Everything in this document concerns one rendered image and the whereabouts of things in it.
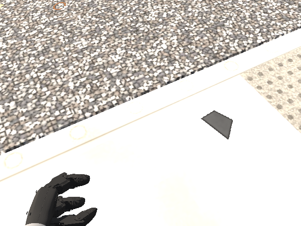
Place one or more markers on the robot left hand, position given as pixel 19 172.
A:
pixel 47 206

